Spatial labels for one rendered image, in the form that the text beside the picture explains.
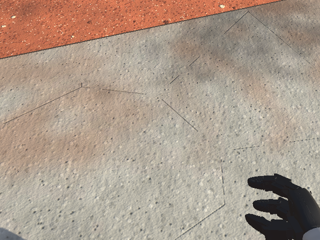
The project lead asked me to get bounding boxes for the right robot hand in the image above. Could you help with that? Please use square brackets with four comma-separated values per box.
[245, 173, 320, 240]

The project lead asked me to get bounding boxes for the right robot forearm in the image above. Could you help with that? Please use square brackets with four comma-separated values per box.
[302, 227, 320, 240]

